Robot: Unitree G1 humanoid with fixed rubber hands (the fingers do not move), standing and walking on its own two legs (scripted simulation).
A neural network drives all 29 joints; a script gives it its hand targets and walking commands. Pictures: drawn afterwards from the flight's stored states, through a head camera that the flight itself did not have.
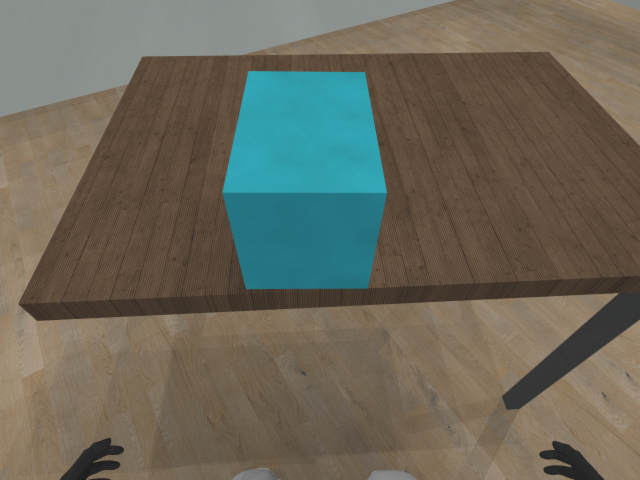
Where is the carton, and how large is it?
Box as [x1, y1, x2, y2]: [222, 71, 386, 288]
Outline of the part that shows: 248,71 222,192 245,287 367,288 386,190 364,72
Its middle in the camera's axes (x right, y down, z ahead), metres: -0.02 -0.09 +0.54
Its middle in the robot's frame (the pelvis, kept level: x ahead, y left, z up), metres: +0.48 +0.02 +0.11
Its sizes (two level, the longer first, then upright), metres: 0.254 0.168 0.180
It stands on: a table, 0.76 m high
